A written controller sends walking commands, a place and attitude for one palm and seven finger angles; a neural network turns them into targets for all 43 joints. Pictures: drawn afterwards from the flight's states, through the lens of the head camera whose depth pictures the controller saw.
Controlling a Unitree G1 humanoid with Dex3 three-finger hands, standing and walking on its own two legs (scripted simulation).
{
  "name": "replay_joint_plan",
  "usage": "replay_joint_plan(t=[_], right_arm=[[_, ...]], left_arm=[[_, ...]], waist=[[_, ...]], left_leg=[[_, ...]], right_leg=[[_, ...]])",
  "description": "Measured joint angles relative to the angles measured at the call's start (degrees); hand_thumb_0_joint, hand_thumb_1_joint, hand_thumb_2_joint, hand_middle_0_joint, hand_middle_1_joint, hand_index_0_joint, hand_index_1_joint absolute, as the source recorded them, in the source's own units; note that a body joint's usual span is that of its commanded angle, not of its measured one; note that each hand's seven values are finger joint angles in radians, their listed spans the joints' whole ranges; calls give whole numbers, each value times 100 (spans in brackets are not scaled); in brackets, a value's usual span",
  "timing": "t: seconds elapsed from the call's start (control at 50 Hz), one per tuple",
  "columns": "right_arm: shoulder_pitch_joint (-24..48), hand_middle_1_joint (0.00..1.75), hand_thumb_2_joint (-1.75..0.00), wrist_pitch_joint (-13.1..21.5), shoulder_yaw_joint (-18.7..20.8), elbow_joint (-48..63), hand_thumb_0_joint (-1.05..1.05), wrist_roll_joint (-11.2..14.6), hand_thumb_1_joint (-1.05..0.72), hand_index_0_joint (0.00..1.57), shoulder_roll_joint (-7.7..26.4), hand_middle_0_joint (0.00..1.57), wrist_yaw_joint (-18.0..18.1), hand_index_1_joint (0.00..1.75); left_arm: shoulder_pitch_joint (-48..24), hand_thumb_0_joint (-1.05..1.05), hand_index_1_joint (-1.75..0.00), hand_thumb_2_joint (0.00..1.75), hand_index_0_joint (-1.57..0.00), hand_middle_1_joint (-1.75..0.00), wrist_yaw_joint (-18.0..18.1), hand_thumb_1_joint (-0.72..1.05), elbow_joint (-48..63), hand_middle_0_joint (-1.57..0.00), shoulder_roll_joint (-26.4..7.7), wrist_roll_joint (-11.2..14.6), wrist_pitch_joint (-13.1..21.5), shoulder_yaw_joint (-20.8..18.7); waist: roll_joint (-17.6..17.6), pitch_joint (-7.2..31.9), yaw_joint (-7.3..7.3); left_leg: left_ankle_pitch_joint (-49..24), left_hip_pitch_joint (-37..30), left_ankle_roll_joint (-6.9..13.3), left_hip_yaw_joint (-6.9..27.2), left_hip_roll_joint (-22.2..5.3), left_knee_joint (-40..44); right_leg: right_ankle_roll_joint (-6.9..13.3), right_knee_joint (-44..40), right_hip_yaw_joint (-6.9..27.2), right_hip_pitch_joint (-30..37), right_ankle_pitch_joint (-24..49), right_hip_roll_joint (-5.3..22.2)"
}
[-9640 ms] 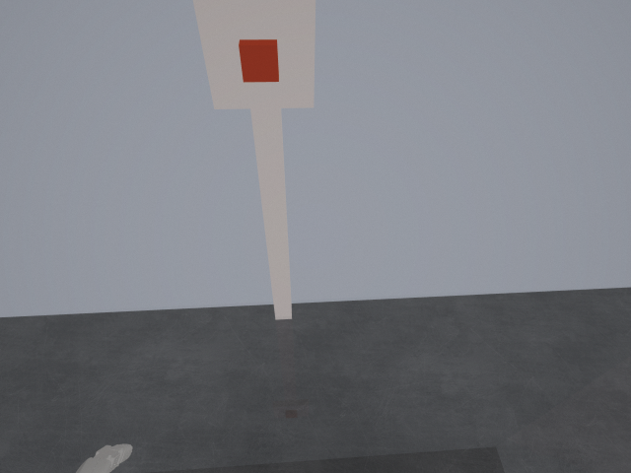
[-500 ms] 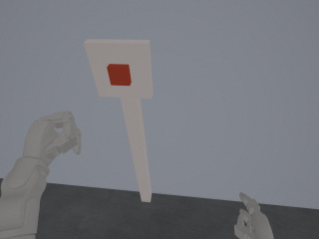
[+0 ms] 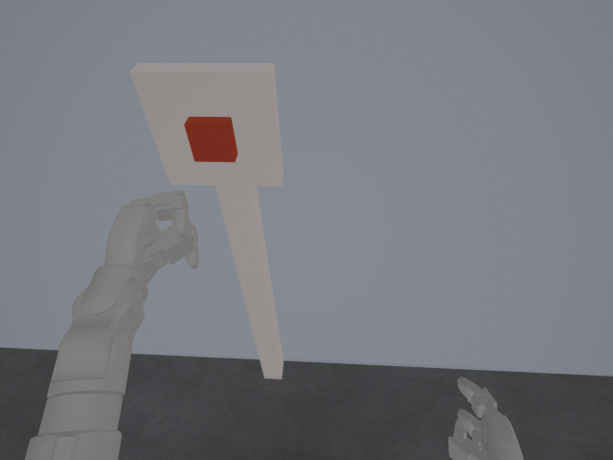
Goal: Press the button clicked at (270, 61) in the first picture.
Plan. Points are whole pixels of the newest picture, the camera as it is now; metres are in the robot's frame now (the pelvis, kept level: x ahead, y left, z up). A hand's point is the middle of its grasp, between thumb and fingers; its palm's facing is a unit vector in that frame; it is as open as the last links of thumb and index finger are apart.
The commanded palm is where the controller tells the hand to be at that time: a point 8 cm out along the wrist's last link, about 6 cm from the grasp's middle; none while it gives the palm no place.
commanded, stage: aim a knuckle at the button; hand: left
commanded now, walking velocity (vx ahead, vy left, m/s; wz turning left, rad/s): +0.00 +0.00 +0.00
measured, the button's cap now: (212, 138) +0.50 +0.18 +0.19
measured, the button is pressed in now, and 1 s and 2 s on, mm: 0 0 0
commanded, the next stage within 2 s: none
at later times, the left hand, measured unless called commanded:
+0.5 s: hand (232, 196) +0.39 +0.13 +0.17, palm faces +0.04 -1.00 -0.01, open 3.1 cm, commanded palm +0.37 +0.18 +0.16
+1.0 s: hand (225, 212) +0.38 +0.14 +0.15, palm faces +0.04 -1.00 +0.01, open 3.1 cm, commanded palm +0.36 +0.19 +0.15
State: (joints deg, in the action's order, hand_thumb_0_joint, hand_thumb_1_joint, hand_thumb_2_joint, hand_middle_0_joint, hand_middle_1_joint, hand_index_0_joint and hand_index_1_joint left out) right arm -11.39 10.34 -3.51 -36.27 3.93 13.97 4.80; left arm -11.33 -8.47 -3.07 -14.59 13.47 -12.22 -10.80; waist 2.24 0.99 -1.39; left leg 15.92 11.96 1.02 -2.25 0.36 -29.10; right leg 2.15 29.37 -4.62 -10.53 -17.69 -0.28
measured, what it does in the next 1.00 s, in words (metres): stands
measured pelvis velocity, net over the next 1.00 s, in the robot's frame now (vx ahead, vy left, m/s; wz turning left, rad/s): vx -0.02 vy -0.01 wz -0.02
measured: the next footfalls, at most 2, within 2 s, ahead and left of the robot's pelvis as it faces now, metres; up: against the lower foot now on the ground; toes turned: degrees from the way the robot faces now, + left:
none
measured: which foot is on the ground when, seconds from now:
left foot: down 0.00-1.00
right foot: down 0.00-1.00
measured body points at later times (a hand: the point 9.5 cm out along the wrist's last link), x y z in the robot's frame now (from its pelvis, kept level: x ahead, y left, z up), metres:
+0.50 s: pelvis -0.01 +0.00 +0.00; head -0.02 -0.01 +0.45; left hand +0.38 +0.18 +0.17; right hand +0.13 -0.24 -0.10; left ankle +0.00 +0.11 -0.74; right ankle -0.02 -0.09 -0.74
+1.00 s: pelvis -0.02 -0.01 +0.00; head -0.03 -0.02 +0.45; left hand +0.38 +0.20 +0.15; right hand +0.10 -0.26 -0.10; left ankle +0.00 +0.11 -0.74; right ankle -0.02 -0.09 -0.74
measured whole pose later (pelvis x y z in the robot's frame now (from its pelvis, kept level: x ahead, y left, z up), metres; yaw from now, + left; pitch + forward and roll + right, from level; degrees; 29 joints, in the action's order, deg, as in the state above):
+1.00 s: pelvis -0.02 -0.01 +0.00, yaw -1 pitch +0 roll +0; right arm -16.0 3.9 -1.5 -38.0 4.4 15.1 3.8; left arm -30.0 -4.7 -33.8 -14.5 11.3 -1.8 -10.9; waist 2.0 2.2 1.2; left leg 13.8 14.6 0.4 -2.8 -1.1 -28.3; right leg 3.1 28.0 -4.0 -13.3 -15.0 -1.8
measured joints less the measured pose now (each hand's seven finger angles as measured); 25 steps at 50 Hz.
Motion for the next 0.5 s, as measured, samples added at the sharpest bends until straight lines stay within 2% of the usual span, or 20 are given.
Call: replay_joint_plan(t=[0.14,0.22,0.32,0.4,0.5], right_arm=[[-7,30,-90,-130,-12,-35,1,-52,-90,20,-77,21,-82,30],[7,30,-90,-326,-39,-86,1,-55,-90,20,-97,21,-102,30],[-4,30,-90,-542,-37,-76,1,-68,-90,20,-106,21,-93,30],[-95,30,-90,-565,13,-109,1,-84,-90,20,-81,21,-90,30],[-235,30,-90,-616,64,-237,1,-64,-90,20,-25,21,-96,30]], left_arm=[[-419,2,-150,90,-130,-150,358,90,-198,-130,246,-169,200,298],[-812,2,-150,90,-130,-150,496,90,-681,-130,333,-247,94,410],[-1194,2,-150,90,-130,-150,705,90,-1299,-130,308,-343,0,369],[-1482,2,-150,90,-130,-150,831,90,-1616,-130,289,-382,297,330],[-1993,2,-150,90,-130,-150,824,90,-2255,-130,245,-407,626,296]], waist=[[-8,39,14],[-22,69,50],[-56,23,142],[-79,-32,178],[-85,-3,229]], left_leg=[[-3,-3,31,-19,38,21],[-22,17,39,-20,46,29],[-77,49,30,-51,23,67],[-108,90,13,-60,-6,66],[-132,183,-8,-43,-39,37]], right_leg=[[-37,-9,20,-3,4,38],[-42,-10,20,-27,19,45],[-25,-31,51,-81,77,22],[-4,-40,59,-124,118,-6],[23,-39,42,-202,153,-38]])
